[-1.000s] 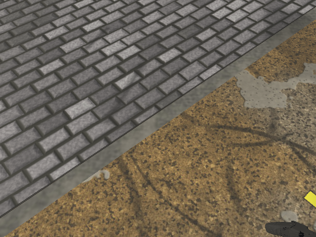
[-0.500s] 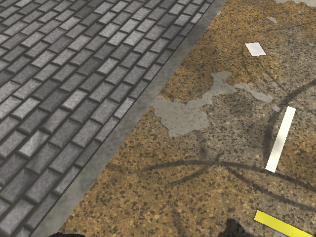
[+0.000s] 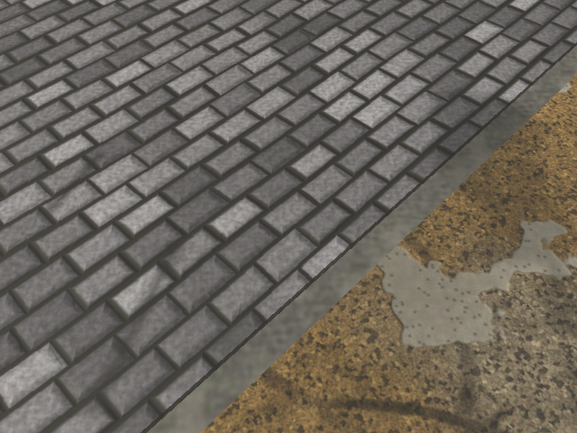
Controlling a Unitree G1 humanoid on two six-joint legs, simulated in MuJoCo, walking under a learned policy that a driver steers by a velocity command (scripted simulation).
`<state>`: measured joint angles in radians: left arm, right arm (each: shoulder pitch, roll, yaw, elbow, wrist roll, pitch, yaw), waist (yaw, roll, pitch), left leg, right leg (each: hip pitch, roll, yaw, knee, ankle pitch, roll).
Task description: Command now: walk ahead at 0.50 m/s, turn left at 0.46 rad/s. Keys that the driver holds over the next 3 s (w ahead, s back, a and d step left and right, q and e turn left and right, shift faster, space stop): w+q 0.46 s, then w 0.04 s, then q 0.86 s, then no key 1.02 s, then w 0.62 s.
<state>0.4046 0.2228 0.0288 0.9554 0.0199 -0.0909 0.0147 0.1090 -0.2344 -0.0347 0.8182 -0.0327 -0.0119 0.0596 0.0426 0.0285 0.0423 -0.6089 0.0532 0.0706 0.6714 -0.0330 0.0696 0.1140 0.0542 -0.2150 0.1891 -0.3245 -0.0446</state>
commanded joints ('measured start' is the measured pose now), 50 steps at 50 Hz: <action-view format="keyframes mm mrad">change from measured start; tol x32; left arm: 1 21 164 32 -23 4 0 14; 26 -478 113 5 -316 10 37 -36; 31 -51 250 43 -238 33 -13 8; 50 -177 215 56 -242 10 79 0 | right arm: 1 -66 -56 -9 -87 -3 -14 -1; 5 353 -196 -75 21 -25 -25 -33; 33 438 -181 -63 -21 34 -21 -94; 50 65 -114 -39 -165 13 78 -10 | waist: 1 -22 -103 36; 6 -133 263 -310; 50 -31 -193 -89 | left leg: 1 52 -59 70 -53 -93 54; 4 390 -155 78 -143 -182 137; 6 926 276 -718 -308 -231 363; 14 432 79 -344 -455 181 237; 29 563 19 -399 -175 561 66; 31 362 -90 -326 226 236 3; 32 129 -250 -187 526 -620 -24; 50 259 -42 -13 94 -313 -62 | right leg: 1 6 -306 23 100 931 -73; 4 -53 -297 -18 543 1064 -52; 6 -714 -14 24 1248 -158 43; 7 -832 -36 244 1305 -148 32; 26 -730 -86 219 428 279 77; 29 -454 -17 222 310 227 31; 32 199 -587 735 284 935 -194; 50 -343 -379 146 136 332 -127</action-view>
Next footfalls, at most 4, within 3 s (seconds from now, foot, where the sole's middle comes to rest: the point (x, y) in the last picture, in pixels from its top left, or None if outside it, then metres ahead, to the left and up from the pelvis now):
0.08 left None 0.21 0.08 -0.77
0.62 right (321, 402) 0.54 -0.01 -0.77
1.08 left None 0.41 0.18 -0.77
1.58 right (303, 406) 0.53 0.03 -0.77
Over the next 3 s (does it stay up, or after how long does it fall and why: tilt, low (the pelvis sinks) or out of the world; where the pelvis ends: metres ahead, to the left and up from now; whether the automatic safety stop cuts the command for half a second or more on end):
stays up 0.55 0.17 0.00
